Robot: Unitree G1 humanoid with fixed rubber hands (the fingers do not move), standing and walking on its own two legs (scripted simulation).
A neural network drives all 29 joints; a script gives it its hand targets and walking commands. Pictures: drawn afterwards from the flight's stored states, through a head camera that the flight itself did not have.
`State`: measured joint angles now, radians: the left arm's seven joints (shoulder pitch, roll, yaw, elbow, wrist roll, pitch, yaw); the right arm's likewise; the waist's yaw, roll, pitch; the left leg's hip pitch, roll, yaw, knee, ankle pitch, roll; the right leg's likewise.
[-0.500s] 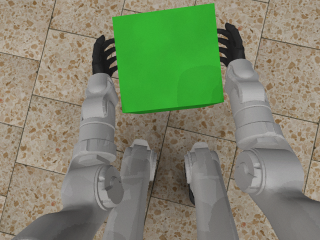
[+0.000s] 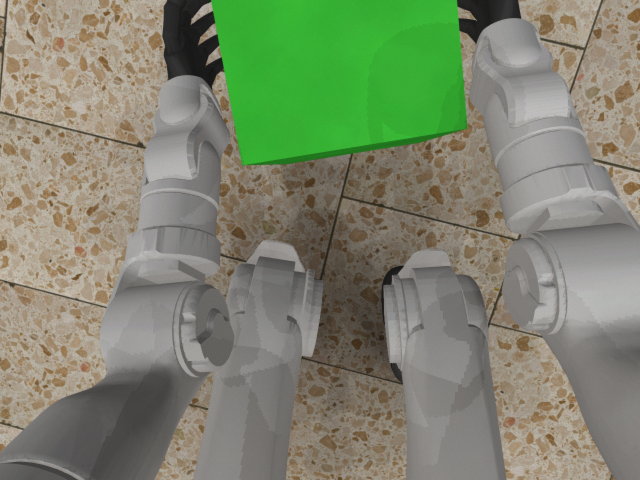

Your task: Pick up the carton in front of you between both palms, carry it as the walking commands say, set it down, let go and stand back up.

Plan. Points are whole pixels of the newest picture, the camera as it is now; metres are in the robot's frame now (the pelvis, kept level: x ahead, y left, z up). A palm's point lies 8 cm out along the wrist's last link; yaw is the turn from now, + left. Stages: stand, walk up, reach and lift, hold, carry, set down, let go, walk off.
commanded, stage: set down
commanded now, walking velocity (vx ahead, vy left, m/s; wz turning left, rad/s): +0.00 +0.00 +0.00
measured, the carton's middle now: (339, 66) +0.52 +0.02 -0.24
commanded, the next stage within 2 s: none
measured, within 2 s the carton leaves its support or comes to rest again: rests again in 0.44 s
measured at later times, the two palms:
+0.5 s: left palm (199, 82) +0.49 +0.16 -0.17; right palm (486, 41) +0.53 -0.13 -0.18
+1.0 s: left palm (195, 77) +0.50 +0.17 -0.18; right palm (489, 39) +0.53 -0.14 -0.19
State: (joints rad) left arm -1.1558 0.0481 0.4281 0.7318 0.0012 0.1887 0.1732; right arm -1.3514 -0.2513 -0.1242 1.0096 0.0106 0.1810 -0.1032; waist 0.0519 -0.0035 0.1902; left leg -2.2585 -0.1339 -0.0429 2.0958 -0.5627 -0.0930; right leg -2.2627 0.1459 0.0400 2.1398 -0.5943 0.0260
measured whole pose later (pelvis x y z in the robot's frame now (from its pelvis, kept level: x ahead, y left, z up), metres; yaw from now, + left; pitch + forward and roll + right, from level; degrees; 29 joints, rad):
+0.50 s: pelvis +0.00 +0.00 -0.02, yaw +0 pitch +37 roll +3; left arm -1.23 0.08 0.44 0.91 0.04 0.15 0.14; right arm -1.41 -0.27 -0.14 1.18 -0.02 0.14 -0.10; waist 0.06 0.00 0.25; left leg -2.25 -0.12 -0.03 2.17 -0.58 -0.08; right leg -2.25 0.13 0.03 2.22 -0.61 0.01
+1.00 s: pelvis -0.01 +0.00 -0.02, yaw +1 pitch +36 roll +3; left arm -1.29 0.12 0.52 1.00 0.13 0.11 0.02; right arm -1.45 -0.29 -0.20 1.22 -0.11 0.12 0.01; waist 0.06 0.02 0.28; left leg -2.25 -0.10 -0.02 2.18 -0.57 -0.08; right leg -2.26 0.09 0.01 2.24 -0.60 -0.01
